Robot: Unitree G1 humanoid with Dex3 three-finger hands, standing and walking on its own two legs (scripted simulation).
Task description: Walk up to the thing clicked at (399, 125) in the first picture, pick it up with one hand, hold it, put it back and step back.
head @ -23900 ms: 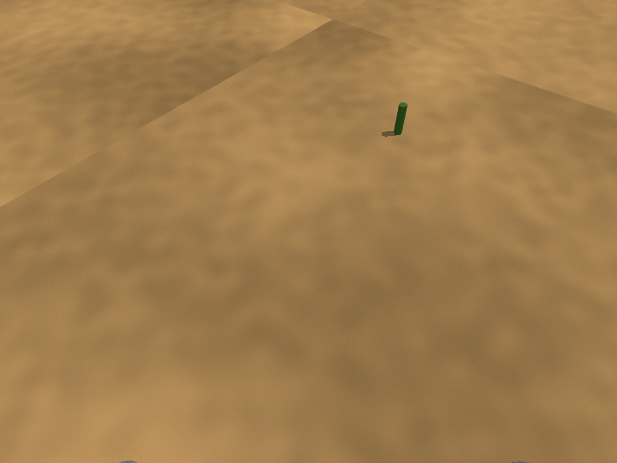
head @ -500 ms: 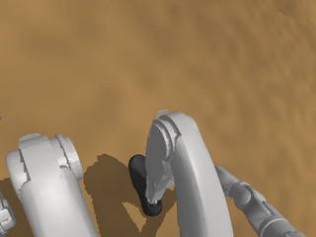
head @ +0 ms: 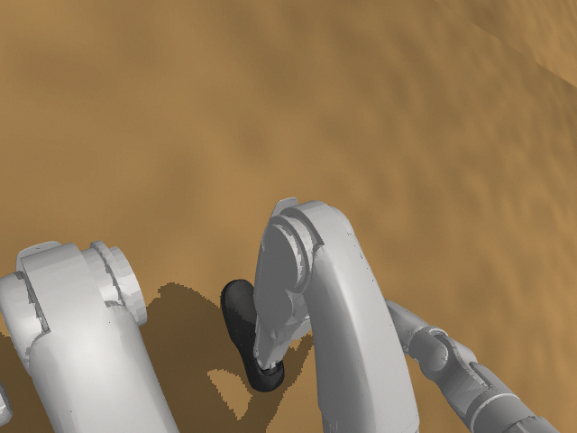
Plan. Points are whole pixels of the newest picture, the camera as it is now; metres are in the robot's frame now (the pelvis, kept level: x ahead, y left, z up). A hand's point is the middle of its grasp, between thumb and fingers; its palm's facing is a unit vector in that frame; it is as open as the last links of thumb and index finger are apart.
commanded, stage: lower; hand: left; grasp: from the side
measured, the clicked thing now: out of the picture +0.40 +0.30 -0.18
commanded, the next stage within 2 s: loosen in 0.08 s
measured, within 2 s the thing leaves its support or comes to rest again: rests again in 0.14 s
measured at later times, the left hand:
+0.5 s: hand out of the picture +0.41 +0.28 -0.17, palm faces +0.31 -0.95 +0.01, open 5.8 cm
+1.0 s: hand out of the picture +0.41 +0.28 -0.17, palm faces +0.32 -0.95 +0.02, open 13.1 cm
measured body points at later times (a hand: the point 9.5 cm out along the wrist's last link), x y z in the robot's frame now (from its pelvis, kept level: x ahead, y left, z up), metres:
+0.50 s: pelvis +0.00 +0.00 +0.00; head +0.21 +0.19 +0.34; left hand +0.38 +0.33 -0.16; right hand +0.18 -0.24 -0.03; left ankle +0.08 +0.13 -0.25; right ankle +0.14 -0.12 -0.24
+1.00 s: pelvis +0.00 +0.00 +0.00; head +0.21 +0.20 +0.34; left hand +0.38 +0.33 -0.17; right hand +0.18 -0.23 -0.03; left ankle +0.08 +0.13 -0.25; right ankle +0.14 -0.12 -0.24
